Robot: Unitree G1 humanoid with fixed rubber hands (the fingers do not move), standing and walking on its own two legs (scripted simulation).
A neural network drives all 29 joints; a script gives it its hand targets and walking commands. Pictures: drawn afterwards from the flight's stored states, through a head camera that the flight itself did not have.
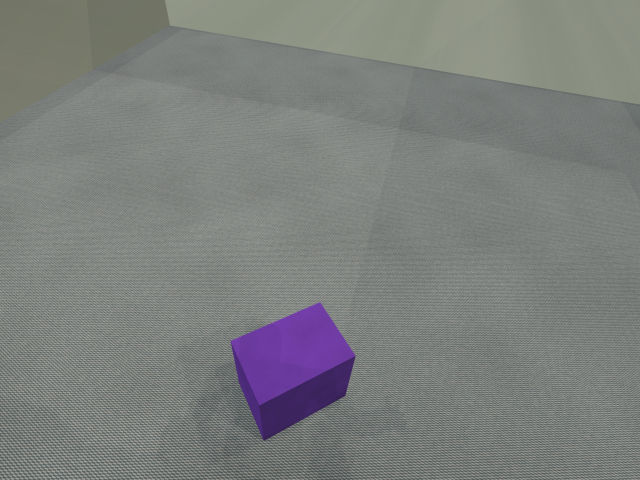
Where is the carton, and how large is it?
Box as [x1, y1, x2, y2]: [231, 302, 355, 440]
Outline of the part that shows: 319,302 231,341 239,383 264,440 340,398 345,394 355,356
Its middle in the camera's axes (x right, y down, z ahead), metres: -0.08 +0.39 +1.14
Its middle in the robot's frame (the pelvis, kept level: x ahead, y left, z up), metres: +0.57 +0.06 -0.62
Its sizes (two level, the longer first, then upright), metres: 0.279 0.195 0.263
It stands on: the floor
